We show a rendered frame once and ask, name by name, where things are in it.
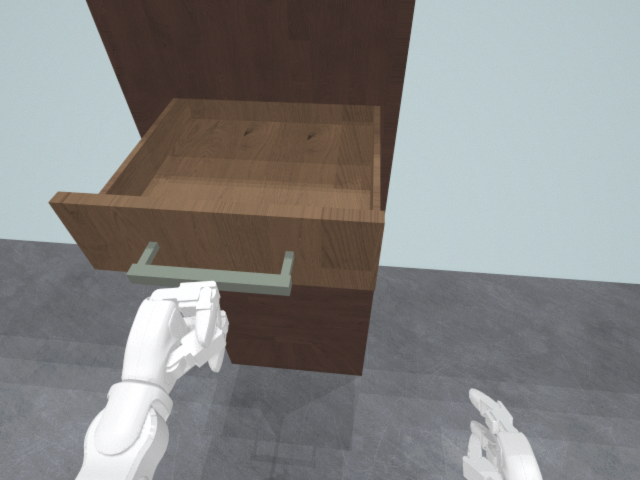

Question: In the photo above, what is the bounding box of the drawer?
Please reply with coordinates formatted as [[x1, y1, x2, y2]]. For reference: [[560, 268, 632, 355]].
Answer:
[[48, 98, 385, 291]]

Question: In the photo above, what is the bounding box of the cabinet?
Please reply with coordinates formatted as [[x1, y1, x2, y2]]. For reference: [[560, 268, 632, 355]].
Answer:
[[86, 0, 415, 376]]

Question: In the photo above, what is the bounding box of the left robot hand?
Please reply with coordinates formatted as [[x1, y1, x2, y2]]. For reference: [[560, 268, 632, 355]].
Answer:
[[121, 281, 229, 394]]

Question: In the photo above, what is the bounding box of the left robot forearm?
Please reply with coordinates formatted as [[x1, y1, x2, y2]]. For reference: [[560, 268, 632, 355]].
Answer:
[[75, 380, 173, 480]]

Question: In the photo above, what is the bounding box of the right robot hand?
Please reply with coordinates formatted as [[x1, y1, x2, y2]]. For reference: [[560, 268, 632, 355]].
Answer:
[[463, 388, 543, 480]]

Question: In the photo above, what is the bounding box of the handle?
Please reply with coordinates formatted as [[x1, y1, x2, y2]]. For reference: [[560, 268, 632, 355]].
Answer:
[[126, 242, 294, 296]]

